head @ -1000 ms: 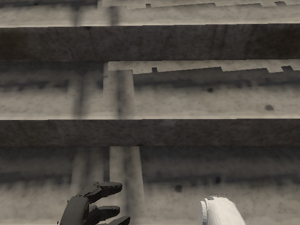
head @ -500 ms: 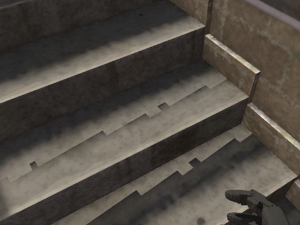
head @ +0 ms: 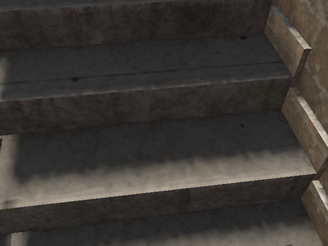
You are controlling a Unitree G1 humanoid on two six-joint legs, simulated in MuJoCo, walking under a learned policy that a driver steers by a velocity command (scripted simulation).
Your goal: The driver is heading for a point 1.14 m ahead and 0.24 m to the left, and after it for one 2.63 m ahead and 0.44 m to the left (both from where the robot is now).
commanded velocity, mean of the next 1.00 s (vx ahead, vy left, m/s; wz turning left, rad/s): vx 0.09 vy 0.00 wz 0.52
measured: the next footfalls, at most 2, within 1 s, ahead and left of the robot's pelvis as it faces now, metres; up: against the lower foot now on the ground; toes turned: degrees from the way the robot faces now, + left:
left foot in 0.10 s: +0.16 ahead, +0.10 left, +0.14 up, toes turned +9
left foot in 0.22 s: +0.13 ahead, +0.08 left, +0.00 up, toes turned +14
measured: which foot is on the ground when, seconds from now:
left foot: up 0.00-0.08, down 0.10-0.14, up 0.16-0.20, down 0.22-0.52, up 0.54-1.00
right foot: down 0.00-0.16, up 0.18-0.50, down 0.52-1.00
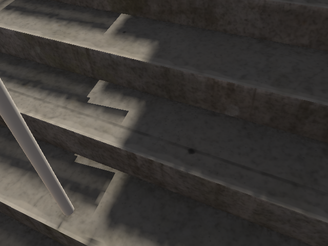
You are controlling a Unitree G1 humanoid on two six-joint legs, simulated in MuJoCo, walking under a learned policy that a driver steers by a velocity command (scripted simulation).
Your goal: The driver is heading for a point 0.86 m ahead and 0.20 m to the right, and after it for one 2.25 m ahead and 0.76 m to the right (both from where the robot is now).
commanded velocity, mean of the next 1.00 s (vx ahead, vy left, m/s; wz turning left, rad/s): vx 0.53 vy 0.00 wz -0.29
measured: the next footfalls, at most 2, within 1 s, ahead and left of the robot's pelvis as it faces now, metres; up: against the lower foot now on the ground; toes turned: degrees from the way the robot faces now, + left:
left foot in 0.18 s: -0.02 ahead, +0.21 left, -0.03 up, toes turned -2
right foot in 0.44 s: -0.01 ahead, +0.03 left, +0.00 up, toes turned -9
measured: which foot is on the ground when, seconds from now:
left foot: up 0.00-0.16, down 0.18-0.40, up 0.42-0.70, down 0.72-1.00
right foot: down 0.00-0.24, up 0.26-0.42, down 0.44-0.72, up 0.74-0.94, down 0.96-1.00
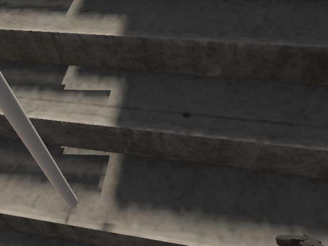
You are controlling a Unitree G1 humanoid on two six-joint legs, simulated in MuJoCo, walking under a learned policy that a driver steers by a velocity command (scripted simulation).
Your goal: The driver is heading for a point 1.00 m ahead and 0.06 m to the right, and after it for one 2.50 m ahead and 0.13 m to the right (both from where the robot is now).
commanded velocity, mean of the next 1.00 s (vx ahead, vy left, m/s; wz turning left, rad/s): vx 0.99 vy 0.00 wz -0.07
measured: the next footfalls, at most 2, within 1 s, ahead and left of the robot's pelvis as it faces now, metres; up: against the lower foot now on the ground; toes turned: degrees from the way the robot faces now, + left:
left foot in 0.26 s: -0.19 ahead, +0.06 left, -0.13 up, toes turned +0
right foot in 0.50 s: -0.21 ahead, -0.22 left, -0.12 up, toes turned -21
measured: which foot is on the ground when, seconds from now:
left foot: down 0.00-0.00, up 0.02-0.24, down 0.26-0.48, up 0.50-0.90, down 0.92-1.00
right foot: down 0.00-0.20, up 0.22-0.48, down 0.50-0.90, up 0.92-1.00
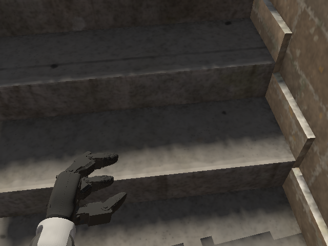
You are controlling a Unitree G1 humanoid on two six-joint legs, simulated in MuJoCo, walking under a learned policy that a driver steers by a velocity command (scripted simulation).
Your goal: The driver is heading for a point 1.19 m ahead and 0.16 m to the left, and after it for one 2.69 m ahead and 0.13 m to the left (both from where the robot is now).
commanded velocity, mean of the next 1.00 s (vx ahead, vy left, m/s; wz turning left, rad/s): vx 0.56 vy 0.00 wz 0.24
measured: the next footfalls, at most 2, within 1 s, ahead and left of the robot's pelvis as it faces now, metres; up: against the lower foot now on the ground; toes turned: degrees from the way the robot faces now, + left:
right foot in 0.22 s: +0.11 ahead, -0.19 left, +0.00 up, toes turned +11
left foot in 0.60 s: +0.17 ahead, +0.22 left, +0.00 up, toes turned +28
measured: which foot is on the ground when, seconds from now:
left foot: down 0.00-0.18, up 0.20-0.58, down 0.60-1.00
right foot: up 0.00-0.20, down 0.22-0.60, up 0.62-1.00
